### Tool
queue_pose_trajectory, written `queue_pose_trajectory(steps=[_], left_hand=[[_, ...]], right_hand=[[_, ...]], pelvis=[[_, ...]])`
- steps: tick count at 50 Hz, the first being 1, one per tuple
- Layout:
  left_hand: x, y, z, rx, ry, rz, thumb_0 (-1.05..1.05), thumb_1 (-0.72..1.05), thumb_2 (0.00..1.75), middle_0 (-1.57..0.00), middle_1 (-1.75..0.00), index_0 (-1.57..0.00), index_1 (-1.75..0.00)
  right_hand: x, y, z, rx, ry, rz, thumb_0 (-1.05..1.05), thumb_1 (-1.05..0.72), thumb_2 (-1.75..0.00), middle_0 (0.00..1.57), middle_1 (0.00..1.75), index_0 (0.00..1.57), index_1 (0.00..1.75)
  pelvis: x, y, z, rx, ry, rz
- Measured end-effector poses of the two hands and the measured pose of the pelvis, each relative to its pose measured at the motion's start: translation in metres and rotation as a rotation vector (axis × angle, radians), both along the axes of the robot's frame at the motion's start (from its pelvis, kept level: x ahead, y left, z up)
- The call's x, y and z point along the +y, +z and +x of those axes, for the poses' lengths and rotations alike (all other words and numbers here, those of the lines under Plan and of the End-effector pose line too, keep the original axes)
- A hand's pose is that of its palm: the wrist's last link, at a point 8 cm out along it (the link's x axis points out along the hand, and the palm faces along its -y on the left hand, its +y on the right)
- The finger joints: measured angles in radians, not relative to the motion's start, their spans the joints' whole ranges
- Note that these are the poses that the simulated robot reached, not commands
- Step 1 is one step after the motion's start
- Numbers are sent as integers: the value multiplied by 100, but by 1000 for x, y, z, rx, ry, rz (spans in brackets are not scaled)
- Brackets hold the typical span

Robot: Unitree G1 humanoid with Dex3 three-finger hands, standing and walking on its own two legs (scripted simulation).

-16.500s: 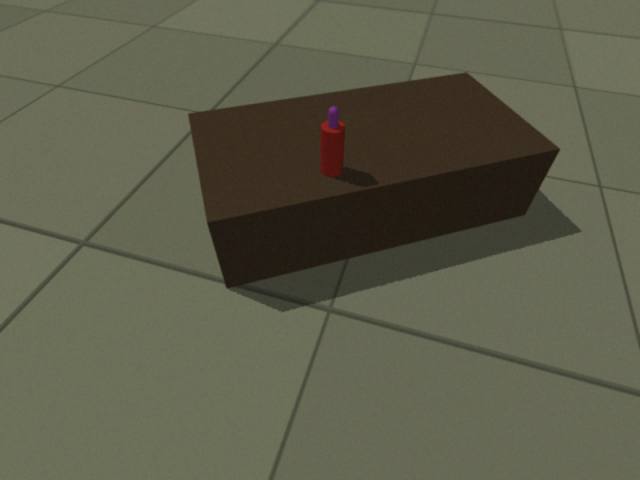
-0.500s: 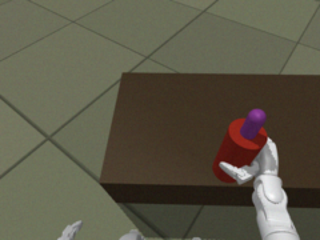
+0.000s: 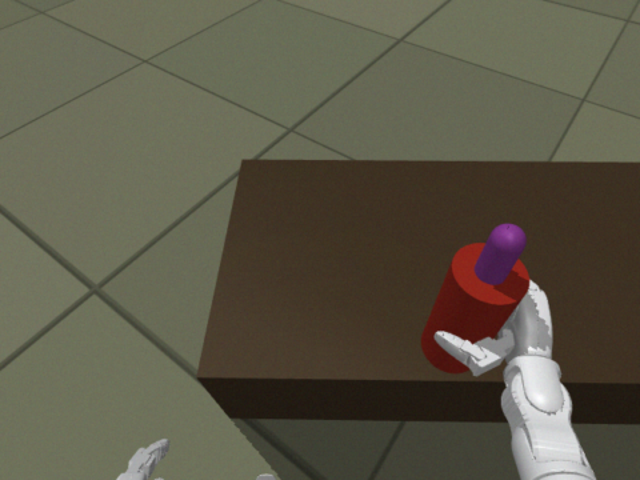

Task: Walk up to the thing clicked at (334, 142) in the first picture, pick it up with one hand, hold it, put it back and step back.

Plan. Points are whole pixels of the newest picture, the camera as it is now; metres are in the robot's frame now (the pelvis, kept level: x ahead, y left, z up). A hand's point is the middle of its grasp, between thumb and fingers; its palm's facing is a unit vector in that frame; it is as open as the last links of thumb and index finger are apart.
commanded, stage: hold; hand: right
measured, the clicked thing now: (474, 299) +0.32 -0.16 +0.05
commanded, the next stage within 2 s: none
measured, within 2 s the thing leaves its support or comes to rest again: neither
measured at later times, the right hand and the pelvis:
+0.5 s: hand (475, 310) +0.32 -0.17 +0.03, palm faces +0.15 +0.99 -0.04, open 11.1 cm; pelvis +0.00 +0.00 +0.00, yaw +0 degrees
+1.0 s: hand (474, 318) +0.31 -0.16 +0.03, palm faces +0.14 +0.99 -0.04, open 11.1 cm; pelvis -0.01 +0.00 +0.00, yaw +0 degrees
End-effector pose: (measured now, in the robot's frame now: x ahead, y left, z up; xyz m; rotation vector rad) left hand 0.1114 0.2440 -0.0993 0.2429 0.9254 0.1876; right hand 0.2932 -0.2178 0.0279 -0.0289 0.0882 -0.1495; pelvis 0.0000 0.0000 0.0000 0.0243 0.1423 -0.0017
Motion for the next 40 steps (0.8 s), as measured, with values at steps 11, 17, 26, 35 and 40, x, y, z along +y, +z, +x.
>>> queue_pose_trajectory(steps=[11, 17, 26, 35, 40], left_hand=[[0, 1, 3, 0, -4, -5, 1, 88, 92, -20, -31, -20, -31], [1, 2, 4, -9, -2, -4, 1, 88, 92, -20, -31, -20, -31], [5, 3, 0, -5, 5, 1, 1, 88, 92, -20, -31, -20, -31], [5, 4, -7, 0, 6, 2, 1, 88, 92, -20, -31, -20, -31], [5, 4, -8, -4, 5, 2, 1, 89, 92, -20, -31, -20, -31]], right_hand=[[0, 2, -2, 0, -8, 4, -2, 58, -114, 66, 102, 68, 105], [1, 4, -1, -4, 0, 0, -2, 58, -114, 66, 102, 68, 105], [-1, 11, -2, -18, 3, -5, -2, 58, -114, 66, 103, 68, 105], [3, 8, -5, -7, 6, 6, -2, 58, -114, 66, 103, 68, 105], [4, 3, -8, 6, 9, 8, -2, 58, -114, 66, 103, 68, 105]], pelvis=[[2, 2, 2, -9, -3, -2], [3, 2, 2, -14, -4, -2], [2, 3, 0, -23, -5, -2], [3, 4, -4, -29, -4, -4], [3, 3, -7, -27, -1, -5]])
